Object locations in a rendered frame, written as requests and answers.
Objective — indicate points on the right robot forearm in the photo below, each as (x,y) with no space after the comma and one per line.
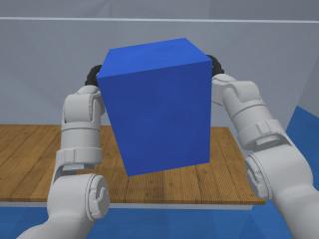
(257,129)

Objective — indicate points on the table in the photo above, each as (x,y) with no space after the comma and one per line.
(28,158)

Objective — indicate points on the robot right upper arm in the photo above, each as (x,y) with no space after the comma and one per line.
(281,175)

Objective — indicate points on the carton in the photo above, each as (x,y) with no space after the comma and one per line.
(158,100)

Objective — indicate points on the left robot hand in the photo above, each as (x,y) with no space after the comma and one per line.
(92,78)

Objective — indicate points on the left robot forearm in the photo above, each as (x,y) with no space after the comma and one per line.
(80,133)

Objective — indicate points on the robot left upper arm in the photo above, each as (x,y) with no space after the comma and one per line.
(75,203)

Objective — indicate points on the right robot hand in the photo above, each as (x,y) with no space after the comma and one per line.
(216,69)

